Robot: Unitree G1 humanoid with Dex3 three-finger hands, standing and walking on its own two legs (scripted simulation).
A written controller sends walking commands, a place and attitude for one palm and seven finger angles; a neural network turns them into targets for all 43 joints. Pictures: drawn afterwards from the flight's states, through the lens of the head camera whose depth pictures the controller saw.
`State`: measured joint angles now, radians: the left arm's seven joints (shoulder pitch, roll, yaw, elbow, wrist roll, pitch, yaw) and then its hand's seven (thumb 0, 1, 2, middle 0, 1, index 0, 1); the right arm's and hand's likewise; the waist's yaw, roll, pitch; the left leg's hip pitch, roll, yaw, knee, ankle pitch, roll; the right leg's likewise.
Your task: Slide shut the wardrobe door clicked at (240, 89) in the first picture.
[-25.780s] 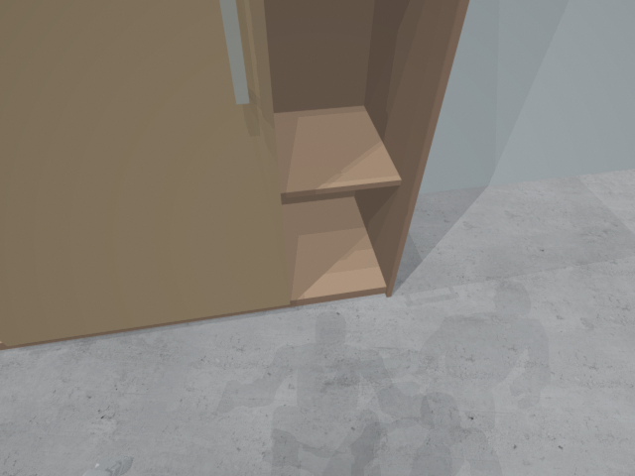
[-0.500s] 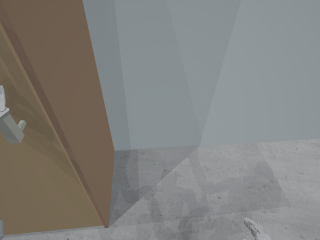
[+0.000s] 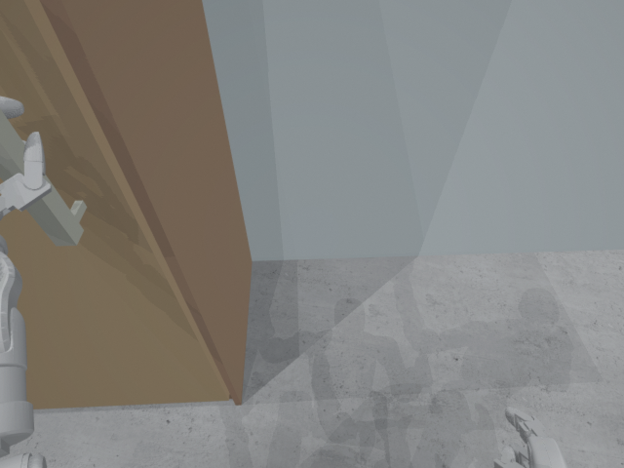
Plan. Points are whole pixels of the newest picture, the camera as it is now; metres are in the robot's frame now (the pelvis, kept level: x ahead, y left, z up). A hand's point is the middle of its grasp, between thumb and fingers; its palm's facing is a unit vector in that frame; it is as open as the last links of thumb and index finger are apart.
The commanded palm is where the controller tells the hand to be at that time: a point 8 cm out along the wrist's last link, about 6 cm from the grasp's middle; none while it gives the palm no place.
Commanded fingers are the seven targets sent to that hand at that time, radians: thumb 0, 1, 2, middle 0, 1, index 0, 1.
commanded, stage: stop walking and hold the door there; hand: left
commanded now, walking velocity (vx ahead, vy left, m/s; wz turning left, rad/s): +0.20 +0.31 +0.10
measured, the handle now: out of the picture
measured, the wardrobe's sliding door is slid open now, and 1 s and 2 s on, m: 0.01 0.02 0.02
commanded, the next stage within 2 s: loosen the grip on the handle in 1.16 s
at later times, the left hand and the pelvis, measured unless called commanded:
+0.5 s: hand (15, 175) +0.35 +0.31 +0.22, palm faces +0.37 -0.92 -0.17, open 6.5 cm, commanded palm +0.31 +0.34 +0.21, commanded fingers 0.00 0.90 0.90 -0.45 -1.40 -0.45 -1.40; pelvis +0.01 +0.07 +0.02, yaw +0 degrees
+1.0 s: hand (23, 175) +0.35 +0.30 +0.22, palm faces +0.47 -0.86 -0.19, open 6.5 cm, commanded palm +0.31 +0.34 +0.21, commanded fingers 0.00 0.90 0.90 -0.45 -1.40 -0.45 -1.40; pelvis +0.03 +0.03 +0.02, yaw -1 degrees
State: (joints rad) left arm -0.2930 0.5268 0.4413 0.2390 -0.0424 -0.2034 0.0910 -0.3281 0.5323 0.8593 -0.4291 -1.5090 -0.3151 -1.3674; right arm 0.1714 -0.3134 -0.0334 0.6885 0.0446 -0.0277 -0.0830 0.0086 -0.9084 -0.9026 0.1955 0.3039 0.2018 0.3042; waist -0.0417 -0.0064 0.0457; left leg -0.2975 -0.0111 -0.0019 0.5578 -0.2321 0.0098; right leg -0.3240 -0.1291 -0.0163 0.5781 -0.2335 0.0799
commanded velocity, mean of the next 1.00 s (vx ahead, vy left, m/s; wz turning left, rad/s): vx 0.01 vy -0.04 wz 0.01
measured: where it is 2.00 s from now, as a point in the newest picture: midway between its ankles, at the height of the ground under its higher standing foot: outside the picture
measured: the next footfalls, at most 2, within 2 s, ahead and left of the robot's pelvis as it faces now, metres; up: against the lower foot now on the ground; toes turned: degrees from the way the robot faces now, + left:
right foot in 0.68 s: +0.08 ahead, -0.05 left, +0.00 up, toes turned -1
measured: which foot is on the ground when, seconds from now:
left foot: down 0.00-1.00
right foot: down 0.00-0.26, up 0.28-0.66, down 0.68-1.00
